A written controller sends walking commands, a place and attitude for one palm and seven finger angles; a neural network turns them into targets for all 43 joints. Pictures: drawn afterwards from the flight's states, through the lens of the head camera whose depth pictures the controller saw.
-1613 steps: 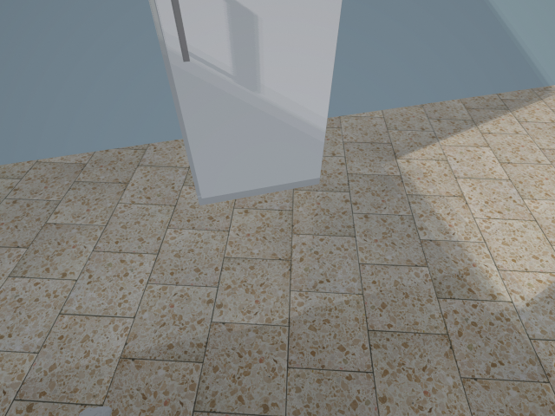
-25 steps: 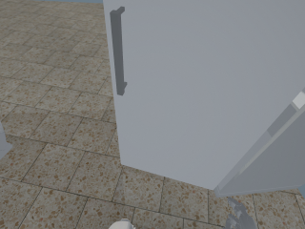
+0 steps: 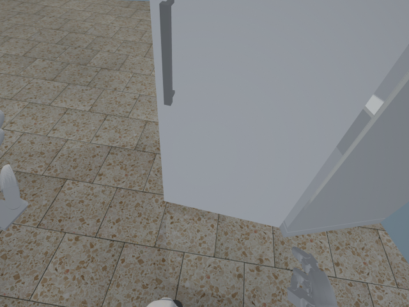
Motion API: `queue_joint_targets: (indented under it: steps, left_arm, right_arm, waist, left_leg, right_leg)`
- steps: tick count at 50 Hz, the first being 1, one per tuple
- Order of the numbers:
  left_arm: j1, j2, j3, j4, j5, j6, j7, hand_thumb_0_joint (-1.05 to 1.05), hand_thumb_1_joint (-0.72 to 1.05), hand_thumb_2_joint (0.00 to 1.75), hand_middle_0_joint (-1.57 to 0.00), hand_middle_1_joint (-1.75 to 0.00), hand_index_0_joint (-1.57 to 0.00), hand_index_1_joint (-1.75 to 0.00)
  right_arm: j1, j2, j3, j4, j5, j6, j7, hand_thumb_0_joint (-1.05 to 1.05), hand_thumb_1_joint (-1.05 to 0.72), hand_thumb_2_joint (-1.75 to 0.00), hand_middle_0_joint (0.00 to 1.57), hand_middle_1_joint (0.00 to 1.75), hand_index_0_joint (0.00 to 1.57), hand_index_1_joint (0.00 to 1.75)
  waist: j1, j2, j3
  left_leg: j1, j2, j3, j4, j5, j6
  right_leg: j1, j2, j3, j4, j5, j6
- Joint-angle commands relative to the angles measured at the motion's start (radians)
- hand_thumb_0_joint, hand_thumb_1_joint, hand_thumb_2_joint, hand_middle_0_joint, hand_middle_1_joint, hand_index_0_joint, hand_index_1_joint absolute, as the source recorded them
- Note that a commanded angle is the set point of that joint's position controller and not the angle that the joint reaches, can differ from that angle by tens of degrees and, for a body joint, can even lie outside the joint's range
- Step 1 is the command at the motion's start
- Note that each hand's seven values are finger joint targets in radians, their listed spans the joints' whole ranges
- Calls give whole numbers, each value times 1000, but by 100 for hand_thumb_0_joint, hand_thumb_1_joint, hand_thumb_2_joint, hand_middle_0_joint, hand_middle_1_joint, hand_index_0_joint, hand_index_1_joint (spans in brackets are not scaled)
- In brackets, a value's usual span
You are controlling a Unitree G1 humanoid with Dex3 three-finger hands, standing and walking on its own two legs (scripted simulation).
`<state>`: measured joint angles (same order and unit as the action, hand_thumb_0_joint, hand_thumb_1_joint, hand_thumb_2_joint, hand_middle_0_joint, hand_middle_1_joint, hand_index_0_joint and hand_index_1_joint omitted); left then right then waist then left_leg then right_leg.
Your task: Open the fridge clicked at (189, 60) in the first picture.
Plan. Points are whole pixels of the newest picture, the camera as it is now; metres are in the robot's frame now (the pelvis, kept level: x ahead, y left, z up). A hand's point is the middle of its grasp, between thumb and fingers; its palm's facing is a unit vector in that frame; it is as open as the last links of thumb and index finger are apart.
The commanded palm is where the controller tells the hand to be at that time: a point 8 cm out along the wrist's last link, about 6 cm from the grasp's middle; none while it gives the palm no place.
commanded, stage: stop stepping back and stand still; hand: left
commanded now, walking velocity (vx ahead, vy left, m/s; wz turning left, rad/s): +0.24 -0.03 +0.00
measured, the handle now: (169, 57) +0.67 +0.18 +0.14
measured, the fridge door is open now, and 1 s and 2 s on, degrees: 68 68 68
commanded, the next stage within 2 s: let the arm hang, fingers relaxed in 0.48 s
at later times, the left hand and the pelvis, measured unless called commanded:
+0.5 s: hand out of the picture +0.15 +0.28 +0.18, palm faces +0.46 -0.77 -0.44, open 7.4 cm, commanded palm +0.11 +0.30 +0.18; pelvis -0.04 +0.01 +0.01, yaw -1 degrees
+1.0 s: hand out of the picture -0.06 +0.23 -0.18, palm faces +0.09 -0.98 -0.18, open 7.0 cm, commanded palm none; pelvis -0.04 +0.04 +0.01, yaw +3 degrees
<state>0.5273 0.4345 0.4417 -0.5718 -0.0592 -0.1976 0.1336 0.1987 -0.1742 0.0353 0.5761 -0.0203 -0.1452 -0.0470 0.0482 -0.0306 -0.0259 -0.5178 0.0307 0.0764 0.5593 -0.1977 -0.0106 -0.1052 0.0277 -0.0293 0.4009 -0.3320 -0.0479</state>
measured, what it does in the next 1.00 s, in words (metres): steps on the spot: left foot, then right foot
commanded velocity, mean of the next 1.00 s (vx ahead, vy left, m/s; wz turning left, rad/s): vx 0.06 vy -0.02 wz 0.00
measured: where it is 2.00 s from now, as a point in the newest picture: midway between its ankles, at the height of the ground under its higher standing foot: outside the picture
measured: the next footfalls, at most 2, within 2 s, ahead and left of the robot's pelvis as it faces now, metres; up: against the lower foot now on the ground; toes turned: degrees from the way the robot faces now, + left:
left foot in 0.10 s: +0.10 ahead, +0.10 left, +0.00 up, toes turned +2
right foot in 0.36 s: -0.01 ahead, -0.06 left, +0.00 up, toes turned -5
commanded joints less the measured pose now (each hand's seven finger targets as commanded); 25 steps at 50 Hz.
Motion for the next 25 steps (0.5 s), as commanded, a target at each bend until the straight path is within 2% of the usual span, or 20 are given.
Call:
queue_joint_targets:
  steps: [1,2,3,4,5,6,7,8,9,10,12,14,15,16,17,18,19,20,22,25]
  left_arm:
    - [-140,122,58,-56,-7,-12,26,0,90,90,-20,-30,-20,-30]
    - [-167,138,62,-57,-3,-4,28,0,90,90,-20,-30,-20,-30]
    - [-176,117,37,-25,8,-9,29,0,90,90,-20,-30,-20,-30]
    - [-188,127,40,-24,16,-15,31,0,90,90,-20,-30,-20,-30]
    - [-223,132,36,-64,18,-25,32,0,90,90,-20,-30,-20,-30]
    - [-239,143,43,-106,19,-35,35,0,90,90,-20,-30,-20,-30]
    - [-231,187,79,-151,14,-50,33,0,90,90,-20,-30,-20,-30]
    - [-225,183,73,-187,19,-53,35,0,90,90,-20,-30,-20,-30]
    - [-187,185,82,-196,18,-51,36,0,90,90,-20,-30,-20,-30]
    - [-119,173,81,-190,21,-47,37,0,90,90,-20,-30,-20,-30]
    - [-1,158,85,-185,22,-35,36,0,90,90,-20,-30,-20,-30]
    - [30,144,78,-167,22,-22,34,0,90,90,-20,-30,-20,-30]
    - [47,161,96,-145,25,-15,33,0,90,90,-20,-30,-20,-30]
    - [50,177,115,-123,28,-10,32,0,90,90,-20,-30,-20,-30]
    - [71,202,148,-84,30,-6,33,0,90,90,-20,-30,-20,-30]
    - [-23,207,146,-126,12,-19,32,0,90,90,-20,-30,-20,-30]
    - [-117,222,164,-142,14,-46,39,0,90,90,-20,-30,-20,-30]
    - [-75,186,153,-32,16,-48,43,0,90,90,-20,-30,-20,-30]
    - [-104,137,81,14,18,-43,30,0,90,90,-20,-30,-20,-30]
    - [-159,130,41,23,33,-55,34,0,90,90,-20,-30,-20,-30]
  right_arm:
    - [-44,-159,-86,-90,23,-23,-41,0,-90,-90,20,30,20,30]
    - [-64,-165,-84,-86,24,-23,-45,0,-90,-90,20,30,20,30]
    - [-63,-160,-70,-76,19,-23,-52,0,-90,-90,20,30,20,30]
    - [-50,-163,-64,-67,18,-25,-56,0,-90,-90,20,30,20,30]
    - [-54,-177,-65,-74,20,-33,-62,0,-90,-90,20,30,20,30]
    - [-67,-191,-67,-90,23,-44,-67,0,-90,-90,20,30,20,30]
    - [-68,-178,-61,-74,12,-59,-63,0,-90,-90,20,30,20,30]
    - [-59,-160,-56,-84,-5,-65,-58,0,-90,-90,20,30,20,30]
    - [-55,-156,-58,-86,-11,-70,-50,0,-90,-90,20,30,20,30]
    - [-51,-148,-60,-81,-12,-70,-41,0,-90,-90,20,30,20,30]
    - [-54,-155,-64,-94,-8,-69,-31,0,-90,-90,20,30,20,30]
    - [-56,-160,-65,-108,-13,-49,-28,0,-90,-90,20,30,20,30]
    - [-48,-162,-69,-110,-17,-35,-30,0,-90,-90,20,30,20,30]
    - [-45,-156,-75,-111,-19,-19,-31,0,-90,-90,20,30,20,30]
    - [-23,-144,-83,-112,-16,-3,-29,0,-90,-90,20,30,20,30]
    - [-31,-143,-80,-110,-6,2,-29,0,-90,-90,20,30,20,30]
    - [-2,-151,-80,-82,-8,-12,-26,0,-90,-90,20,30,20,30]
    - [19,-137,-74,-67,-4,-26,-24,0,-90,-90,20,30,20,30]
    - [-4,-152,-80,-60,8,-26,-27,0,-90,-90,20,30,20,30]
    - [-42,-145,-61,-50,5,-46,-42,0,-90,-90,20,30,20,30]
  waist:
    - [-54,-187,0]
    - [-61,-137,30]
    - [-73,-50,75]
    - [-75,52,71]
    - [-69,156,59]
    - [-61,254,55]
    - [-64,369,0]
    - [-61,343,22]
    - [-49,268,25]
    - [-37,218,-1]
    - [-24,275,-49]
    - [-36,327,-34]
    - [-34,270,-36]
    - [-32,154,-36]
    - [-34,-63,-34]
    - [-29,-176,2]
    - [-57,-138,-18]
    - [-66,-89,-18]
    - [-66,-47,57]
    - [-42,-56,93]
  left_leg:
    - [199,7,-104,269,-103,-5]
    - [239,18,-99,198,-107,1]
    - [256,25,-79,74,-94,15]
    - [291,30,-79,-31,-106,26]
    - [292,71,-157,-135,-159,47]
    - [285,154,-304,-234,-232,81]
    - [322,223,-506,-425,-466,45]
    - [246,256,-599,-541,-598,5]
    - [195,258,-561,-554,-589,-3]
    - [182,238,-449,-523,-512,13]
    - [145,170,-274,-489,-442,19]
    - [20,132,-198,-440,-480,-3]
    - [-36,102,-174,-366,-461,-8]
    - [-83,57,-119,-185,-413,-2]
    - [-104,-2,-63,134,-312,8]
    - [-138,-29,-41,399,-222,0]
    - [-133,-2,-79,510,-179,-12]
    - [-113,18,-90,500,-176,-6]
    - [-45,33,-68,427,-143,-3]
    - [52,27,-12,235,-136,14]
  right_leg:
    - [-294,-278,220,-167,-153,-138]
    - [-335,-268,184,-142,-180,-118]
    - [-328,-232,143,-91,-138,-90]
    - [-320,-177,102,-11,-123,-51]
    - [-303,-103,54,86,-122,-13]
    - [-299,-26,11,187,-110,24]
    - [-325,32,-23,344,-217,36]
    - [-296,54,1,478,-237,24]
    - [-247,42,14,496,-196,12]
    - [-183,30,0,445,-155,11]
    - [-44,47,-71,280,-158,11]
    - [113,64,-116,125,-150,0]
    - [181,51,-94,51,-131,-10]
    - [194,-19,-4,-35,-143,-37]
    - [94,-204,251,-155,-251,-108]
    - [-39,-389,473,-266,-280,-196]
    - [-61,-387,429,-237,-231,-212]
    - [-83,-347,367,-207,-209,-186]
    - [-203,-299,286,-204,-230,-136]
    - [-215,-276,221,-179,-75,-101]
